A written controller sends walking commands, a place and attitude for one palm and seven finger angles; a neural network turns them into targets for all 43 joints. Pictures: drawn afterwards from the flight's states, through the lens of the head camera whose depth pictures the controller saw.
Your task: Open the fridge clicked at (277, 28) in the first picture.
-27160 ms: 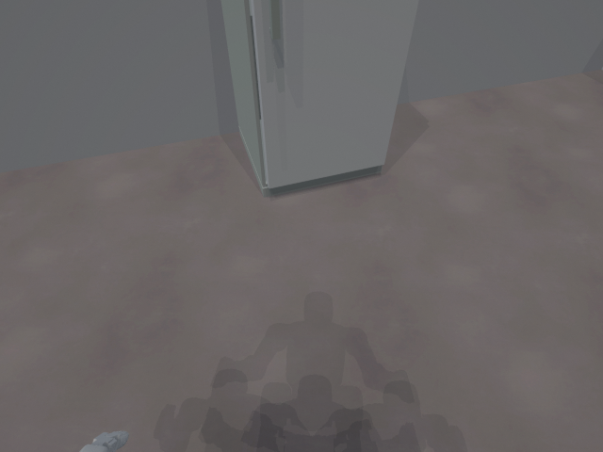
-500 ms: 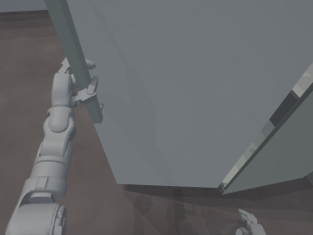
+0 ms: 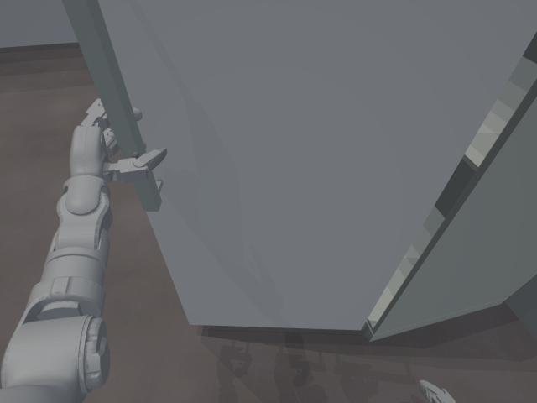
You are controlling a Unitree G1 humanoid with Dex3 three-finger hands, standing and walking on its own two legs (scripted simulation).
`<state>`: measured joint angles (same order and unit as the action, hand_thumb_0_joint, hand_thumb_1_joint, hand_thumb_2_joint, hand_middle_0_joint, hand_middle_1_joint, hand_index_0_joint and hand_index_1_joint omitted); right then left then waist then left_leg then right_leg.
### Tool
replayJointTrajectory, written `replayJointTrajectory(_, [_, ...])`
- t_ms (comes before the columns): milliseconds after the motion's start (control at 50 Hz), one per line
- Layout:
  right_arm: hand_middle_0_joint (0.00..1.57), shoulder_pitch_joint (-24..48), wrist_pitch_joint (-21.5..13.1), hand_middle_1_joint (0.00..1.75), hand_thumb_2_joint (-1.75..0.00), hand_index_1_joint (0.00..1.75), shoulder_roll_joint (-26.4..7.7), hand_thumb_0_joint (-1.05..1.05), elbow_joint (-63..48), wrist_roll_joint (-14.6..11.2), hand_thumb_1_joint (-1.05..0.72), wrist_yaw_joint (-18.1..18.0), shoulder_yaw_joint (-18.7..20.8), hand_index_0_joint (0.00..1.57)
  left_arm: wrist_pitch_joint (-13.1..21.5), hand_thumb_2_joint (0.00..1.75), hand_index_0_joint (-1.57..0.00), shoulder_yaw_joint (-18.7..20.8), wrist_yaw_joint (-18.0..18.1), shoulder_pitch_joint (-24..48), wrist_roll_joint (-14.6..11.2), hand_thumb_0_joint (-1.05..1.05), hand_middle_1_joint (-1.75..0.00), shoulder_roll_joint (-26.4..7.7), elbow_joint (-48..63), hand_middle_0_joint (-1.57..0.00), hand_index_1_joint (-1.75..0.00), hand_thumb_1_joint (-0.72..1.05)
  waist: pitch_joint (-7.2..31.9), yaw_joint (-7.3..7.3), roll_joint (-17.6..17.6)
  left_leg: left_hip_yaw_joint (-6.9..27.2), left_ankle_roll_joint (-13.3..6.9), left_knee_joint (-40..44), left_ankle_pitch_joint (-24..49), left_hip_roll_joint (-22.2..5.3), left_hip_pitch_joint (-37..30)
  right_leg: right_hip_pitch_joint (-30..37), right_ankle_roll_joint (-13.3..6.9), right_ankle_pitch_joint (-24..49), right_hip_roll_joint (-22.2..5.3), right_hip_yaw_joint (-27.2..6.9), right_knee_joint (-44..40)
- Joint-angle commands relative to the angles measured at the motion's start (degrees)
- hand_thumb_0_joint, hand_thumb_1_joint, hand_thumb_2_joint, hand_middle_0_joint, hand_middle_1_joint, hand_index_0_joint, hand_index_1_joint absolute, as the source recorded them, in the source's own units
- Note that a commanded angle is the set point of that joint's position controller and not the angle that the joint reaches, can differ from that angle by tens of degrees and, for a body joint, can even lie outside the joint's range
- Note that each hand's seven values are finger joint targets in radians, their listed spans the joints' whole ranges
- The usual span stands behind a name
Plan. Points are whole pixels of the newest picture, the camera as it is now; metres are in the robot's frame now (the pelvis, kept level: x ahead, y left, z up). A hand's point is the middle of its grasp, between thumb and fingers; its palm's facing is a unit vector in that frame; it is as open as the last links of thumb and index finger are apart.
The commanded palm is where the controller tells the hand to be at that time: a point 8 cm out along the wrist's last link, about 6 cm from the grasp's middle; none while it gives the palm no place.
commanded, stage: loosen the grip on the handle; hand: left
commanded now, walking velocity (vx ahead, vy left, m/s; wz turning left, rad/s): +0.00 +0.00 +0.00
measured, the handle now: (122, 94) +0.48 +0.21 +0.24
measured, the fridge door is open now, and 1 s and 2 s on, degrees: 74 74 74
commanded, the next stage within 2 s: slip the hand off the handle in 0.34 s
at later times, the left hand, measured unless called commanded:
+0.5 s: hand (125, 161) +0.43 +0.21 +0.15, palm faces +0.20 -0.96 -0.19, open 14.6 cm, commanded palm +0.39 +0.27 +0.16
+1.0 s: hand (68, 168) +0.41 +0.29 +0.16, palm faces +0.21 -0.96 -0.16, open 14.7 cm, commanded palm +0.39 +0.34 +0.16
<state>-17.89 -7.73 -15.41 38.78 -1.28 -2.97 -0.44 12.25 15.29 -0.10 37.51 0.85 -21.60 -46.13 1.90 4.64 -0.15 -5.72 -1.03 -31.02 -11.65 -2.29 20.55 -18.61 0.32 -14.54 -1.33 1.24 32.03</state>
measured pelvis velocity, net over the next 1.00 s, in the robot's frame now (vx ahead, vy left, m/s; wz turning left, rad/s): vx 0.04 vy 0.00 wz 0.03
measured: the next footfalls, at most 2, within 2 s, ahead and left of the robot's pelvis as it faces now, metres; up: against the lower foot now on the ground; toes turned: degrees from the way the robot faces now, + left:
none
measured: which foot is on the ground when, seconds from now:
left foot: down 0.00-1.00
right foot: down 0.00-1.00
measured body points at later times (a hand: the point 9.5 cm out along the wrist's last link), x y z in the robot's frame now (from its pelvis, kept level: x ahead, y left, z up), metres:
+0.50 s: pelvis +0.06 -0.02 +0.00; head +0.07 -0.02 +0.45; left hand +0.41 +0.27 +0.17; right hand +0.21 -0.26 -0.10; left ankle +0.05 +0.11 -0.73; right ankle +0.03 -0.13 -0.73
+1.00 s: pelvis +0.04 +0.00 -0.01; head +0.06 +0.00 +0.44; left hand +0.40 +0.34 +0.17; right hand +0.16 -0.27 -0.11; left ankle +0.05 +0.11 -0.73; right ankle +0.03 -0.13 -0.73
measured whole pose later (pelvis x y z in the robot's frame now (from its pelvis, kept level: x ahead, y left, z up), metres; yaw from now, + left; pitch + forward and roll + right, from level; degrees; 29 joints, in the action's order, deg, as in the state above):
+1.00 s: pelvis +0.04 +0.00 -0.01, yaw +2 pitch +6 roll -1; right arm -17.3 -4.0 -15.5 37.7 -2.5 -5.6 -1.1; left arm 11.8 24.9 -16.6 27.6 -7.8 -29.7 -36.1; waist 3.5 1.2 0.5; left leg -3.1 -0.4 -37.7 -17.4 -3.0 26.0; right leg -21.6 0.1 -19.3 -0.6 3.4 35.3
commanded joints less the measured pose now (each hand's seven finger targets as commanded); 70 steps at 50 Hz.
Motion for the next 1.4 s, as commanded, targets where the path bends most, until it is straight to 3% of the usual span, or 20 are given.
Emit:
replayJointTrajectory(0, [0.2, 5.4, -3.0, 0.3, -0.9, 0.3, -8.4, 0.0, -8.2, -0.3, -0.9, -0.3, 3.0, 0.2, 7.7, 0.2, -0.41, -1.6, -0.1, 23.9, -1.4, 0.0, -1.35, -9.8, 15.6, -0.41, -1.35, -0.55, 10.1, -2.18, -4.0, 4.6, -1.0, 5.6, -12.2, 0.8, -6.5, -4.0, -1.8, -8.7, 1.6, -0.2, -6.2])
replayJointTrajectory(80, [0.2, 5.1, -3.2, 0.3, -0.9, 0.3, -8.1, 0.0, -7.4, -0.9, -0.9, -0.6, 3.2, 0.2, 6.6, 0.2, -0.36, -2.1, -1.5, 24.3, -3.5, 0.0, -1.28, -9.1, 19.4, -0.36, -1.28, -0.55, 13.9, -2.48, 1.0, 4.1, -1.0, 3.7, -6.8, 1.3, -9.7, -3.1, -1.9, -3.5, 1.7, -0.6, -5.6])
replayJointTrajectory(120, [0.2, 4.6, -2.9, 0.3, -0.9, 0.3, -8.4, 0.0, -6.9, -0.8, -0.9, -0.9, 3.1, 0.2, 5.4, 0.2, -0.33, 0.4, -1.3, 22.1, -3.6, 0.0, -1.25, -12.1, 21.5, -0.33, -1.25, -0.55, 14.7, -3.37, 2.0, 3.9, -1.1, 2.8, -1.8, 1.4, -9.8, -1.0, -2.0, 0.1, 1.6, -0.6, -5.5])
replayJointTrajectory(140, [0.2, 3.6, -2.4, 0.3, -0.9, 0.3, -8.9, 0.0, -6.3, -0.7, -0.9, -1.2, 3.1, 0.2, 4.7, 0.2, -0.32, 5.3, -0.9, 20.6, -3.0, 0.0, -1.23, -18.3, 19.1, -0.32, -1.23, -0.55, 14.4, -3.69, 0.3, 3.6, -1.2, 2.4, -0.1, 1.5, -8.2, 0.0, -1.7, 1.6, 1.5, -0.9, -5.6])
replayJointTrajectory(160, [0.2, 4.2, -2.1, 0.3, -0.9, 0.3, -8.1, 0.0, -6.9, -0.6, -0.9, -1.1, 2.7, 0.2, 4.5, 0.2, -0.3, 1.4, -1.4, 21.9, -3.1, 0.0, -1.22, -14.2, 22.1, -0.3, -1.22, -0.55, 15.0, -3.07, 0.5, 3.2, -1.3, 2.0, 3.0, 1.8, -8.4, 0.9, -1.5, 5.3, 1.4, -0.8, -4.8])
replayJointTrajectory(240, [0.2, 4.2, -1.8, 0.3, -0.9, 0.3, -7.2, 0.0, -7.8, -0.1, -0.9, -0.9, 3.2, 0.2, 4.8, 0.2, -0.25, 4.5, -1.8, 16.2, -4.9, 0.0, -1.15, -14.6, 32.8, -0.25, -1.15, -0.55, 24.0, -5.05, 3.7, 2.7, -1.3, -0.3, 16.4, 2.2, -12.9, 7.2, -1.6, 20.8, 1.5, -0.5, -2.0])
replayJointTrajectory(400, [0.2, 4.4, -0.8, 0.3, -0.9, 0.3, -6.9, 0.0, -7.9, -1.0, -0.9, -0.7, 3.4, 0.2, -0.1, 0.2, -0.25, 1.3, -4.6, 7.4, -6.6, 0.0, -1.15, -9.5, 34.3, -0.25, -1.15, -0.55, 18.2, -4.09, -0.4, 2.7, -1.3, -1.2, 18.0, 2.1, -11.5, 4.5, -0.8, 24.8, 1.9, 0.6, -1.9])
replayJointTrajectory(420, [0.2, 3.6, -0.1, 0.3, -0.9, 0.3, -7.8, 0.0, -6.7, -0.9, -0.9, -1.2, 3.5, 0.2, -1.0, 0.2, -0.25, 7.8, -4.3, 4.7, -5.9, 0.0, -1.15, -16.4, 28.7, -0.25, -1.15, -0.55, 15.0, -4.54, -1.6, 2.4, -1.4, -1.3, 17.0, 2.0, -9.2, 4.2, -0.7, 24.7, 1.7, 0.2, -2.0])
replayJointTrajectory(440, [0.2, 4.1, 0.4, 0.3, -0.9, 0.3, -7.3, 0.0, -7.5, -0.9, -0.9, -1.1, 3.0, 0.2, -1.4, 0.2, -0.25, 5.7, -4.9, 5.5, -6.0, 0.0, -1.15, -14.5, 30.7, -0.25, -1.15, -0.55, 15.8, -4.54, -0.1, 2.3, -1.3, -1.1, 16.9, 2.4, -8.6, 4.9, -0.6, 25.5, 1.4, 0.1, -1.6])
replayJointTrajectory(500, [0.2, 4.5, 1.1, 0.3, -0.9, 0.3, -7.0, 0.0, -8.5, -1.0, -0.9, -1.5, 3.1, 0.2, -2.0, 0.2, -0.25, 8.4, -6.5, 5.5, -7.1, 0.0, -1.15, -16.6, 32.9, -0.25, -1.15, -0.55, 18.8, -5.2, -1.5, 2.3, -1.4, -1.2, 17.9, 2.5, -8.9, 7.3, -0.5, 27.6, 1.4, -0.2, -1.2])
replayJointTrajectory(520, [0.2, 4.9, 1.3, 0.3, -0.9, 0.3, -7.0, 0.0, -8.9, -0.9, -0.9, -1.6, 3.0, 0.2, -1.5, 0.2, -0.25, 9.1, -7.0, 5.6, -7.3, 0.0, -1.15, -17.4, 34.7, -0.25, -1.15, -0.55, 19.3, -5.55, 0.7, 2.2, -1.4, -1.5, 19.3, 2.4, -9.3, 7.8, -0.8, 28.5, 1.4, -0.2, -0.8])
replayJointTrajectory(560, [0.2, 4.7, 1.1, 0.3, -0.9, 0.3, -6.8, 0.0, -8.8, -0.9, -0.9, -1.7, 2.9, 0.2, -0.3, 0.2, -0.25, 8.3, -8.3, 8.0, -8.1, 0.0, -1.15, -16.8, 35.6, -0.25, -1.15, -0.55, 20.2, -4.61, 1.2, 2.4, -1.5, -2.3, 20.1, 2.5, -10.6, 6.8, -0.6, 29.4, 1.6, -0.3, -0.5])
replayJointTrajectory(780, [0.2, 3.2, 1.6, 0.3, -0.9, 0.3, -8.1, 0.0, -8.1, -1.5, -0.9, -2.9, 2.8, 0.2, 0.1, 0.2, -0.25, 11.0, -15.4, 9.5, -10.0, 0.0, -1.15, -22.5, 26.6, -0.25, -1.15, -0.55, 17.1, -3.43, 3.1, 3.5, -1.5, -3.0, 13.0, 2.4, -7.8, 1.4, -0.8, 19.6, 1.9, -0.2, -1.1])
replayJointTrajectory(840, [0.2, 2.7, 1.2, 0.3, -0.9, 0.3, -8.1, 0.0, -8.2, -1.3, -0.9, -3.1, 2.7, 0.2, 1.8, 0.2, -0.25, 11.4, -15.7, 12.0, -10.2, 0.0, -1.15, -23.4, 26.7, -0.25, -1.15, -0.55, 18.1, -3.32, 4.8, 4.2, -1.5, -3.3, 12.4, 2.3, -8.2, 0.2, -1.1, 16.9, 2.2, 0.0, -0.9])
replayJointTrajectory(920, [0.2, 1.3, 1.0, 0.3, -0.9, 0.3, -8.9, 0.0, -7.7, -0.9, -0.9, -3.2, 2.8, 0.2, 3.7, 0.2, -0.25, 14.7, -15.8, 11.4, -10.3, 0.0, -1.15, -27.0, 22.3, -0.25, -1.15, -0.55, 17.3, -3.69, 2.2, 4.7, -1.6, -3.5, 10.0, 2.0, -6.4, -0.7, -1.2, 13.5, 2.4, 0.2, -0.7])
replayJointTrajectory(1000, [0.2, 0.7, 1.1, 0.3, -0.9, 0.3, -9.2, 0.0, -7.7, -1.1, -0.9, -3.3, 2.4, 0.2, 3.7, 0.2, -0.25, 13.6, -16.8, 14.5, -9.3, 0.0, -1.15, -28.1, 17.6, -0.25, -1.15, -0.55, 15.6, -3.04, 5.1, 5.2, -1.2, -2.9, 5.7, 1.9, -4.8, -3.9, -1.3, 7.7, 2.5, 0.3, -1.0])
replayJointTrajectory(1080, [0.2, 1.0, 0.6, 0.3, -0.9, 0.3, -9.0, 0.0, -9.6, -1.3, -0.9, -2.9, 2.6, 0.2, 3.9, 0.2, -0.25, 11.1, -17.7, 9.0, -10.4, 0.0, -1.15, -24.1, 21.2, -0.25, -1.15, -0.55, 17.3, -4.12, 7.1, 6.1, -1.0, -2.4, 5.6, 1.5, -7.3, -4.8, -1.8, 5.6, 3.0, 0.9, -1.1])
replayJointTrajectory(1140, [0.2, 1.1, 0.2, 0.3, -0.9, 0.3, -9.2, 0.0, -10.4, -1.2, -0.9, -2.8, 2.8, 0.2, 4.4, 0.2, -0.25, 13.2, -17.3, 6.0, -11.6, 0.0, -1.15, -25.1, 25.6, -0.25, -1.15, -0.55, 18.7, -4.92, 5.0, 6.7, -1.1, -1.9, 5.8, 1.1, -7.8, -3.8, -1.9, 5.3, 3.3, 1.3, -0.9])
replayJointTrajectory(1340, [0.2, 4.7, -1.9, 0.3, -0.9, 0.3, -7.9, 0.0, -11.9, -1.0, -0.9, -2.7, 2.0, 0.2, 1.5, 0.2, -0.25, 13.4, -12.7, -3.3, -11.6, 0.0, -1.15, -22.2, 40.9, -0.25, -1.15, -0.55, 15.2, -5.94, 7.1, 8.1, -0.4, 0.9, 3.9, 0.6, -9.0, -3.6, -2.0, 3.0, 3.3, 2.3, -1.1])
replayJointTrajectory(1380, [0.2, 5.8, -2.6, 0.3, -0.9, 0.3, -7.4, 0.0, -12.3, -1.1, -0.9, -2.6, 1.7, 0.2, 0.7, 0.2, -0.25, 10.5, -12.5, -5.9, -11.8, 0.0, -1.15, -18.3, 42.9, -0.25, -1.15, -0.55, 13.4, -5.8, 8.0, 8.5, 0.0, 1.4, 2.7, 0.4, -9.5, -4.3, -2.0, 2.4, 3.2, 2.6, -1.2])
